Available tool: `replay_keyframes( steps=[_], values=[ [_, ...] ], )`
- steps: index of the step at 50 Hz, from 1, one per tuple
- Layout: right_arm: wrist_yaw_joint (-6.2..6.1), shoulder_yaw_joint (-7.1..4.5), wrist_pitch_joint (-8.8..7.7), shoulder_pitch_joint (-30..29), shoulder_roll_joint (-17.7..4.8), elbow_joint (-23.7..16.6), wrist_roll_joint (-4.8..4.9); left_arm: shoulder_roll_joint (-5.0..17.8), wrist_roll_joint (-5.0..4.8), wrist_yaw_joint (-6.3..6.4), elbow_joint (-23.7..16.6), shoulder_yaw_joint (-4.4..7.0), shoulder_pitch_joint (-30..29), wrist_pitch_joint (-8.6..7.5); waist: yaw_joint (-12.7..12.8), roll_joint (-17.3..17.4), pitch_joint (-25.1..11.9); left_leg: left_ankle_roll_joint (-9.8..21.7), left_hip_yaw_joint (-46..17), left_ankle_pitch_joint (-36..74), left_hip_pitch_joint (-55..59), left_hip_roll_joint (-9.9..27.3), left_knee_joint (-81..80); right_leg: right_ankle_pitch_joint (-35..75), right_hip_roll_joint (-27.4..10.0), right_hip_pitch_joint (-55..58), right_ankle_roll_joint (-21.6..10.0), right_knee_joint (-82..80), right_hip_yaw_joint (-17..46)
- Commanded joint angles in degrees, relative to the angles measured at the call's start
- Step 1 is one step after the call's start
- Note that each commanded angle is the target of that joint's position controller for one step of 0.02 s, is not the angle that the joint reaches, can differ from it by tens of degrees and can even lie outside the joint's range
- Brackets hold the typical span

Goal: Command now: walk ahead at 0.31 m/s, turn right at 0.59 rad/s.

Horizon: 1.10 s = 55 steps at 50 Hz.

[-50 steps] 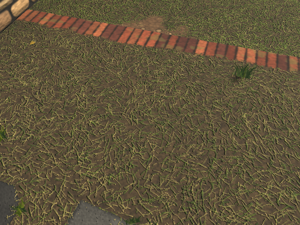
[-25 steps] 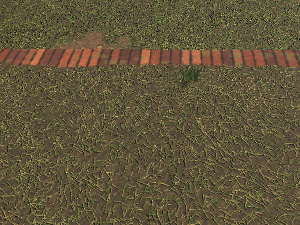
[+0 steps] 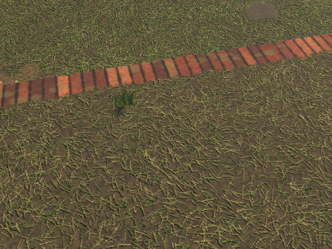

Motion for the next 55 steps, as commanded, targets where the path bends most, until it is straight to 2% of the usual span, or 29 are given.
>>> replay_keyframes(
  steps=[1, 6, 10, 12, 13, 14, 15, 16, 17, 18, 20, 23, 26, 29, 33, 36, 38, 39, 40, 41, 42, 43, 44, 45, 46, 48, 51, 53, 55],
  values=[
    [-0.02, -2.62, -1.76, 0.26, -8.83, -2.78, 0.33, 2.12, -0.10, -0.18, -3.67, 0.43, 2.98, -0.94, -0.03, 6.27, -4.15, 10.18, -15.13, -18.58, 6.31, 16.25, -15.57, 3.49, -4.27, -4.18, -0.21, -3.84, 0.00],
    [1.15, -3.48, -1.76, 0.88, -10.92, -1.75, 1.06, 0.98, 0.17, -0.83, -3.92, -0.48, 1.06, -2.40, 0.00, 6.20, -4.39, 10.22, -10.29, -16.67, 5.15, 16.59, -17.19, 7.31, -4.43, 2.29, -1.46, -18.57, -1.77],
    [2.11, -3.59, -0.61, 2.90, -11.51, -0.39, 2.10, 1.85, -0.09, -1.45, -4.11, -0.48, -0.19, -3.08, -0.59, 7.47, -3.21, 9.18, -9.05, -18.95, 5.84, 17.20, -14.76, 6.07, -2.73, 7.60, -2.62, -29.19, -4.88],
    [2.26, -3.11, 0.43, 2.64, -10.61, 0.07, 2.72, 1.80, -0.06, -1.63, -2.89, -0.15, 2.72, -3.47, 1.60, 6.52, -2.96, 7.42, -8.14, -23.37, 1.87, 15.82, -10.34, 7.73, -0.58, 15.99, -4.00, -37.11, -7.20],
    [2.43, -2.39, 0.76, 2.78, -8.73, 0.30, 2.51, 2.39, -0.16, -1.43, -1.26, 0.35, 6.75, -3.51, 3.27, 5.56, -3.22, 6.07, -7.27, -25.37, -1.83, 13.74, -6.00, 6.29, 0.78, 22.28, -4.67, -39.76, -7.58],
    [2.89, -0.91, 0.60, 1.21, -4.46, -0.34, 1.73, 4.60, -0.27, -0.95, -0.05, 1.19, 12.41, -3.60, 5.67, 1.40, -3.63, 3.01, -3.99, -23.45, -9.51, 10.12, 5.06, 1.95, -5.11, 30.88, -6.36, -44.69, 1.23],
    [3.77, 0.63, -0.29, -0.12, 0.64, -2.23, 0.48, 10.31, 0.62, -0.34, -0.62, 2.34, 16.00, -3.55, 5.98, -12.49, -3.90, -1.01, 1.80, -24.85, -24.28, 3.51, 26.78, -5.95, -18.93, 38.95, -10.60, -52.07, 21.80],
    [3.30, -0.69, -1.35, -1.14, -3.83, -3.45, 1.73, 13.66, 1.44, -0.61, -1.06, 3.11, 17.23, -4.54, 6.07, -12.46, -0.57, 0.46, -5.43, -25.98, -33.65, 2.12, 37.62, -15.13, -24.76, 34.37, -16.74, -56.97, 33.54],
    [3.18, -1.48, -1.75, -1.54, -6.80, -3.27, 3.15, 9.18, 1.07, -0.86, -1.32, 2.06, 15.35, -5.76, 5.30, -8.88, 1.44, 1.87, -11.10, -20.67, -37.07, 4.23, 42.28, -17.69, -23.00, 33.96, -16.07, -57.31, 30.87],
    [3.30, -1.73, -1.70, -0.17, -7.22, -2.53, 3.45, 6.14, 0.65, -1.16, -1.79, 1.06, 11.55, -6.53, 3.14, -8.40, 2.29, 2.44, -12.88, -14.48, -38.31, 4.55, 42.50, -12.34, -20.55, 33.92, -13.58, -57.30, 24.84],
    [2.90, -2.28, -1.15, 1.32, -7.27, -0.74, 2.00, 3.73, 0.63, -1.37, -2.53, 0.41, 6.51, -7.01, 1.13, -6.02, 1.84, 1.16, -13.81, -5.71, -33.87, 5.53, 39.80, 3.90, -16.40, 31.69, -9.58, -58.19, 12.63],
    [3.13, -2.06, 0.02, 2.33, -4.31, 0.21, 2.02, 2.40, 1.83, -0.99, -0.84, 0.31, 8.35, -7.54, 0.73, -3.72, 0.16, -0.87, -12.28, 3.04, -29.74, 4.19, 39.09, 23.47, -13.27, 30.60, -7.82, -57.76, 0.89],
    [3.29, -1.81, 0.59, -1.27, -2.79, -1.78, 1.89, 2.50, 1.91, -0.25, 0.63, 0.33, 9.18, -7.36, 1.35, -3.81, 1.93, -1.76, -10.37, 9.44, -27.60, 3.43, 31.60, 27.33, -11.94, 28.54, -7.06, -58.66, -5.58],
    [4.23, -1.13, 0.77, -6.53, -1.34, -4.27, 1.71, 3.39, 1.56, 0.50, 1.99, 0.48, 10.36, -7.14, 3.11, -3.87, 4.24, -1.47, -5.97, 13.40, -24.17, 3.66, 22.69, 27.66, -11.99, 28.22, -5.94, -60.04, -9.71],
    [5.89, -0.44, 0.51, -12.14, -0.13, -7.81, 1.96, 4.53, 0.80, 0.85, 4.27, 0.84, 13.31, -6.05, 4.82, -2.90, 6.85, 0.96, -1.80, 8.03, -25.61, 3.25, 15.81, 36.78, -14.57, 36.17, -5.41, -56.93, -12.29],
    [6.90, -1.10, 0.40, -11.97, -1.69, -9.79, 2.04, 6.98, 0.50, 1.52, 4.05, 1.34, 12.06, -4.75, 2.43, -5.55, 3.65, 3.96, 3.79, -0.91, -18.17, -0.43, 14.45, 63.91, -15.27, 39.39, -4.96, -47.93, -14.58],
    [6.70, -2.90, 0.75, -2.83, -5.57, -8.61, 2.31, 9.21, 0.48, 2.01, 3.57, 1.89, 10.51, -3.91, -3.23, -7.98, -2.55, 6.75, 5.12, -5.79, -5.52, -3.93, 14.05, 78.61, -15.45, 38.75, -4.98, -34.04, -14.63],
    [5.94, -4.62, 0.83, 6.48, -9.03, -6.53, 2.19, 9.76, 0.04, 1.94, 2.99, 1.94, 8.55, -3.98, -8.51, -6.58, -7.38, 9.14, 3.21, -0.75, 9.35, -4.99, 8.24, 74.26, -13.52, 32.51, -3.80, -21.56, -15.34],
    [4.31, -5.89, 1.56, 14.23, -13.14, -4.83, 1.52, 7.80, 0.80, 1.65, 1.44, 1.21, 8.45, -5.02, -10.66, 0.91, -12.50, 12.56, -11.52, 0.48, 28.66, 4.20, 7.60, 42.93, -9.89, 14.88, -1.84, -3.01, -13.89],
    [3.91, -6.35, 1.08, 11.88, -17.67, -6.51, 1.20, -0.41, 1.08, 0.10, -1.44, -1.63, 14.61, -7.13, -3.30, 14.63, -20.66, 25.90, -47.82, -5.92, 47.41, 20.87, 2.28, -10.29, 3.33, -9.45, 1.35, 18.88, -5.09],
    [3.38, -5.16, 1.20, 14.89, -12.89, -5.87, 0.76, 5.14, -0.70, -0.96, -2.88, -0.41, 7.19, -9.72, -8.11, 7.72, -23.29, 23.83, -49.37, -8.93, 46.59, 20.16, -4.07, -8.00, 1.31, -14.92, -0.32, 21.65, 6.24],
    [3.29, -4.41, 0.80, 12.36, -9.79, -5.58, 0.95, 6.21, -2.24, -1.14, -4.85, -0.21, 2.31, -10.25, -7.03, 5.22, -14.40, 20.44, -39.37, -6.14, 39.09, 17.94, -4.58, -3.12, -1.46, -17.18, -1.54, 17.66, 5.35],
    [3.53, -3.82, 0.41, 7.57, -8.32, -6.50, 1.59, 5.51, -1.10, -0.67, -4.99, -0.35, 1.18, -10.23, -3.27, -1.17, -8.15, 17.84, -32.58, -1.02, 28.14, 14.79, -5.60, 0.34, -3.79, -14.56, -1.49, 11.58, 4.37],
    [3.49, -3.26, 0.19, 3.78, -6.44, -7.50, 1.64, 5.85, 0.48, -0.19, -4.56, 0.15, 1.17, -9.63, -0.91, -1.90, -5.31, 16.26, -27.87, 3.20, 20.52, 12.25, -6.47, 2.29, -5.48, -11.06, -0.79, 6.71, 3.77],
    [3.23, -3.00, 0.13, 2.10, -6.00, -8.44, 1.13, 5.89, 0.97, -0.24, -4.54, 0.47, 2.66, -8.71, 1.06, -0.44, -3.64, 16.04, -25.42, 5.72, 14.44, 10.68, -8.04, 3.56, -6.43, -7.38, -0.09, 4.82, 3.73],
    [2.85, -3.29, -0.20, 1.95, -6.97, -8.37, 1.33, 4.70, 1.72, -0.22, -5.37, 0.35, 3.37, -7.41, 2.44, 1.15, -2.30, 16.33, -23.05, 10.38, 7.65, 9.41, -9.64, 4.77, -6.80, -4.91, 1.82, 0.15, 2.16],
    [1.86, -3.79, -0.10, 3.69, -9.18, -7.64, 1.28, 2.74, 2.40, 0.04, -7.89, -0.61, -2.94, -6.82, 1.05, 2.71, -0.49, 14.29, -17.75, 13.48, 1.09, 6.01, -9.35, 13.16, -5.33, -3.47, 3.73, -12.09, -0.31],
    [1.43, -3.89, 0.52, 5.70, -9.52, -7.03, 1.85, 1.29, 2.24, -0.24, -8.91, -1.36, -8.03, -7.00, -1.32, 4.16, -0.84, 11.65, -15.74, 9.85, -0.05, 3.37, -7.23, 21.80, -2.97, -0.04, 3.58, -22.98, -1.11],
    [1.24, -3.92, 1.05, 8.54, -9.86, -6.47, 2.11, 1.57, 1.24, -0.84, -9.85, -1.46, -12.17, -7.31, -3.73, 5.36, -1.95, 10.58, -17.70, 5.20, 1.49, 3.67, -5.66, 26.62, -0.40, 2.77, 3.76, -30.28, -1.29]
  ],
)
Keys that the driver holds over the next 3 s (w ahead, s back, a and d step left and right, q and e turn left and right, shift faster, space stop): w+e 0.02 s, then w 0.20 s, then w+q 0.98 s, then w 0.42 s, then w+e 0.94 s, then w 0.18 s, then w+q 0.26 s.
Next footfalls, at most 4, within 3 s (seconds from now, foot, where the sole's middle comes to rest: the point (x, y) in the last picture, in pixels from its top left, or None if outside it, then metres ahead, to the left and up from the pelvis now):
0.28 right None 0.12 -0.17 -0.78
0.80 left None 0.45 0.04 -0.78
1.24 right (187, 182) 0.77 -0.07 -0.78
1.72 left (113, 168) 0.84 0.27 -0.78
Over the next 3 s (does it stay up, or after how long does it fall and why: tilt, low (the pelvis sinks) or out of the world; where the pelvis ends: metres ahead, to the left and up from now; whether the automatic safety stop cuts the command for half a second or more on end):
stays up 1.42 0.29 0.01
